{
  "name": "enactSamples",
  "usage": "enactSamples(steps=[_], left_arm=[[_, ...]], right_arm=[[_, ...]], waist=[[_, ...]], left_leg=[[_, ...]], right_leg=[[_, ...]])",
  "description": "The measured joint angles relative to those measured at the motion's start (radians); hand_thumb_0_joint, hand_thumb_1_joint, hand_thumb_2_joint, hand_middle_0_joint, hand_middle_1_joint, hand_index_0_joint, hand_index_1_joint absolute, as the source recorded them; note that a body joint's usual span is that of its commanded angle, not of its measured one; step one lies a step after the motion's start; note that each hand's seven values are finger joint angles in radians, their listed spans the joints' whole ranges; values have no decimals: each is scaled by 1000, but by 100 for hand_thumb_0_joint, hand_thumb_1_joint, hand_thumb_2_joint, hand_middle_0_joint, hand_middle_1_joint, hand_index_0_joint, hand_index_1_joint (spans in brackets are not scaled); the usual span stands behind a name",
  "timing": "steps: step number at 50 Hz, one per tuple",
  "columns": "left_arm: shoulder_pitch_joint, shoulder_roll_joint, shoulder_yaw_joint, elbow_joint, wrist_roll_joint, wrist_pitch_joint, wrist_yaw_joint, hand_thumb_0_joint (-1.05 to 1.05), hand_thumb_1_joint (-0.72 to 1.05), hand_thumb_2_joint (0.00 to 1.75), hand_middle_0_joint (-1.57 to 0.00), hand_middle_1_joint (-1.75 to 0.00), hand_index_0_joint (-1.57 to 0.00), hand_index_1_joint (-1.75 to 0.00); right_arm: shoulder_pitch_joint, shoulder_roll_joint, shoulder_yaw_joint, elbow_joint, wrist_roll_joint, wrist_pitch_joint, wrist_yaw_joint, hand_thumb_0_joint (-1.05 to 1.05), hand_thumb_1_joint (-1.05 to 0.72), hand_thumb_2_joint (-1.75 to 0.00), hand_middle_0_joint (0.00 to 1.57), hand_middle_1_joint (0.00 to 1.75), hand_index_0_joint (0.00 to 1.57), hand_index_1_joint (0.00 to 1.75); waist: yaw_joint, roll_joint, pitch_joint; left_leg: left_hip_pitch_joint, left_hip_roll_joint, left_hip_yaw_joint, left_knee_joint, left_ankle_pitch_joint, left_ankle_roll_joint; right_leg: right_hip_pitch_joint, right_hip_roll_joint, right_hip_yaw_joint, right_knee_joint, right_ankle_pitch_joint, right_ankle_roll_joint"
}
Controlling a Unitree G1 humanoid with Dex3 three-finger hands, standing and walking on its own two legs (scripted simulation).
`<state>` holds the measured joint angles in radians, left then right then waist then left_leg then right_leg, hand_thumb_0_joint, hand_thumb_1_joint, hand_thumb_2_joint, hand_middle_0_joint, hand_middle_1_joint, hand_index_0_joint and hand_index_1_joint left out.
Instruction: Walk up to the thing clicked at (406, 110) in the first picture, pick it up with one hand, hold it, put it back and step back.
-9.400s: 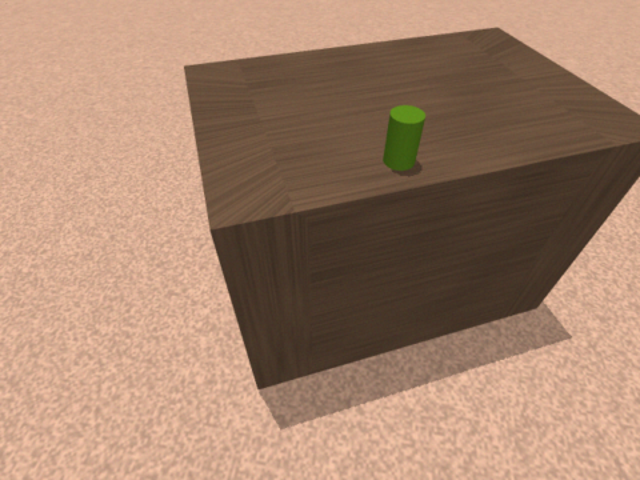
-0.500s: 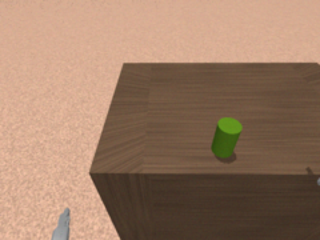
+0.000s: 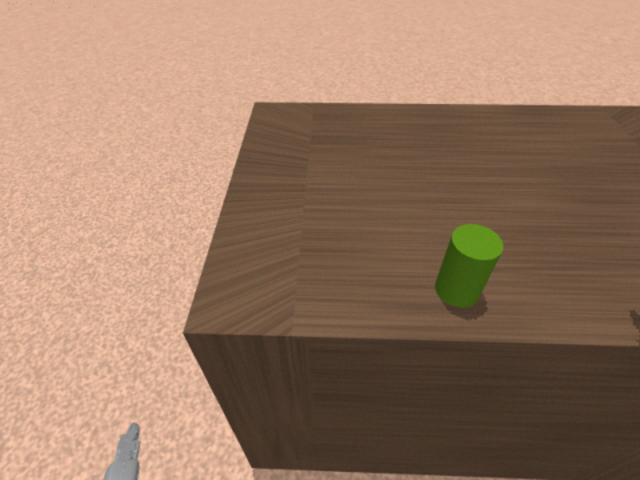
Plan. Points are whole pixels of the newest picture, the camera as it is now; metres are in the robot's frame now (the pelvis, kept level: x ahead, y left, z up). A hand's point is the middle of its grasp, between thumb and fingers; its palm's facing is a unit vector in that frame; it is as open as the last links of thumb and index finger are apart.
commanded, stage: go down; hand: right
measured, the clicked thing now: (466, 267) +0.42 -0.20 +0.03
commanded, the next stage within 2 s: approach in 1.54 s
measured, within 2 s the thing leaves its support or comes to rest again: neither
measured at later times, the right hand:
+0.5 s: hand out of the picture +0.33 -0.39 +0.16, palm faces +0.18 +0.98 -0.01, open 17.3 cm
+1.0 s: hand out of the picture +0.34 -0.39 +0.16, palm faces +0.19 +0.98 +0.00, open 17.3 cm
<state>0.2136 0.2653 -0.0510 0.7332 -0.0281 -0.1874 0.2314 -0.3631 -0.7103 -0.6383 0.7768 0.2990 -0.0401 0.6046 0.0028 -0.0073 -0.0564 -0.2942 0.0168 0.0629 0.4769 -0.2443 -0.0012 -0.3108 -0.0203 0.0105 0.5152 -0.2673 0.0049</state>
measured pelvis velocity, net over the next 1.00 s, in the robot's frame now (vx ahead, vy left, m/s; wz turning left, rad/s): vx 0.00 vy -0.01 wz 0.00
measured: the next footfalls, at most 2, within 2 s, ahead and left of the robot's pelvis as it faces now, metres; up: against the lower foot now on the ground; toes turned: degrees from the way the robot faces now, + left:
none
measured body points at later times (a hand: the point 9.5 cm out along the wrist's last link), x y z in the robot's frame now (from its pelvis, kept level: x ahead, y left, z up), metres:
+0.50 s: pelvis +0.00 -0.01 +0.00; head +0.03 -0.02 +0.45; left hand +0.15 +0.26 -0.09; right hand +0.32 -0.44 +0.16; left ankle +0.00 +0.12 -0.74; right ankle +0.00 -0.12 -0.74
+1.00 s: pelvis +0.00 -0.01 -0.01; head +0.03 -0.01 +0.44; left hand +0.15 +0.26 -0.08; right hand +0.32 -0.44 +0.17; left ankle +0.00 +0.12 -0.74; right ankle +0.00 -0.12 -0.74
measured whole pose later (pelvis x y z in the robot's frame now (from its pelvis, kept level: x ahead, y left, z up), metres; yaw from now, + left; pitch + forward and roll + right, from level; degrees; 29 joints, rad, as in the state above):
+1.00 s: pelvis +0.00 -0.01 -0.01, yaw +0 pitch +7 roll +1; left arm 0.22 0.26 -0.06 0.68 -0.02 -0.21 0.24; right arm -0.48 -0.81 -0.66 0.92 0.27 -0.05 0.64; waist 0.03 -0.01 -0.08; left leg -0.38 0.01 0.06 0.52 -0.26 -0.01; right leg -0.41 -0.02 0.01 0.59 -0.30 0.00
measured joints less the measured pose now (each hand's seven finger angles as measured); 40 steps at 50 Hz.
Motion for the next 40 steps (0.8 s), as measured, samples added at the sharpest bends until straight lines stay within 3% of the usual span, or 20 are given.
enactSamples(steps=[10,16,30,40], left_arm=[[-29,-14,-6,8,8,-9,9,-1,-55,7,-6,-5,-6,-6],[-1,-2,7,-28,5,-13,11,-1,-55,7,-7,-5,-6,-6],[-22,-7,-10,-15,9,-12,11,-1,-55,7,-6,-5,-6,-6],[8,-11,-12,-27,8,-19,9,-1,-55,7,-6,-5,-6,-6]], right_arm=[[-43,-41,10,63,3,-2,36,-2,50,-6,5,5,5,5],[-60,-53,-1,87,-9,-10,26,-2,49,-6,5,5,5,5],[-98,-85,-19,137,-14,-25,31,-2,50,-6,5,5,5,5],[-96,-95,-4,127,-21,-4,27,-2,49,-6,5,5,5,5]], waist=[[8,-9,-6],[15,-2,-17],[22,-2,-15],[20,-8,-29]], left_leg=[[-31,2,6,12,-5,-3],[-36,3,0,19,-11,-6],[-72,-2,0,32,-10,-7],[-65,-3,2,32,-15,-7]], right_leg=[[-39,2,7,24,-9,-2],[-42,3,1,30,-17,-5],[-87,-2,2,66,-29,-7],[-82,-3,4,68,-34,-7]])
